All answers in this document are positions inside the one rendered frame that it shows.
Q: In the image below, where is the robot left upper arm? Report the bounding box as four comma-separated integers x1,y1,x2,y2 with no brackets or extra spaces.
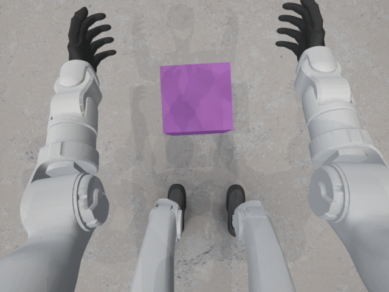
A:
0,172,109,292

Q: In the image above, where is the robot left hand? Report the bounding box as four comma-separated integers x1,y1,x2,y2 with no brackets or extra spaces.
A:
67,7,116,73

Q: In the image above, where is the robot right upper arm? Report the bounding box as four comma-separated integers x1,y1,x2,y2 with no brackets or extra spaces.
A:
308,162,389,292

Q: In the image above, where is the robot left thigh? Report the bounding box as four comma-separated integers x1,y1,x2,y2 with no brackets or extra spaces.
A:
129,205,182,292

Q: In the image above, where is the robot left shin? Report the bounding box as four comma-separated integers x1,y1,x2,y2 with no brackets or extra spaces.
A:
149,199,181,219

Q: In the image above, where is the carton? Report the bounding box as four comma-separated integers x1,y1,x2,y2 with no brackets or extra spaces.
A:
160,62,233,136

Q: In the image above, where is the robot right hand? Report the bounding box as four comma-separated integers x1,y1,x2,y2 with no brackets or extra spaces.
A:
275,0,325,61

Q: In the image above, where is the robot right forearm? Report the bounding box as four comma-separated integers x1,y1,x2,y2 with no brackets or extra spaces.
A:
294,46,389,168

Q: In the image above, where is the robot left forearm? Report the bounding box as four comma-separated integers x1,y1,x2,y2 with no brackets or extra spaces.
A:
20,60,102,230

